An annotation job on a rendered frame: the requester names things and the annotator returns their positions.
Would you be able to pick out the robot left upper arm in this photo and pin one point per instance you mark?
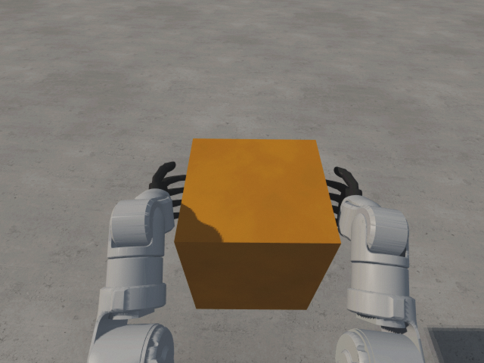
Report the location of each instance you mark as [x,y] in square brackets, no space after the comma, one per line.
[133,343]

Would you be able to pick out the left robot hand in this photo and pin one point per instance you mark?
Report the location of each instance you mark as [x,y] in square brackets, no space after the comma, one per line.
[158,181]

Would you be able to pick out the right robot hand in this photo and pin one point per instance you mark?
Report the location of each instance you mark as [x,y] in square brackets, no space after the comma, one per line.
[351,189]

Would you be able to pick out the robot right upper arm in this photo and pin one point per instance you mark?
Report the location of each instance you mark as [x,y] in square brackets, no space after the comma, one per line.
[370,346]

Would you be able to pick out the carton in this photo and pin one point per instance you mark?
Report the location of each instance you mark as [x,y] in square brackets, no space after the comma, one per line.
[256,227]

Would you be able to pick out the right robot forearm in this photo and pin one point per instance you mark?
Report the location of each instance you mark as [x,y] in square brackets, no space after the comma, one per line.
[379,254]

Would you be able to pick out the left robot forearm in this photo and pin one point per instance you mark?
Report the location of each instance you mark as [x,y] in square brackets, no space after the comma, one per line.
[136,242]

